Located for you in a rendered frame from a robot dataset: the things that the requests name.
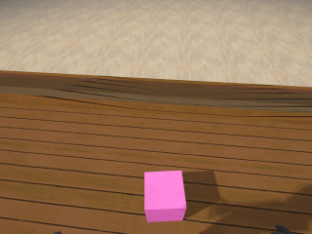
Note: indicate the carton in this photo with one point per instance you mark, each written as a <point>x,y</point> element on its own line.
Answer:
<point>164,196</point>

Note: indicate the right robot hand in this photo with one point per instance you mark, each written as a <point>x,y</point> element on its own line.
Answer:
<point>282,229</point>

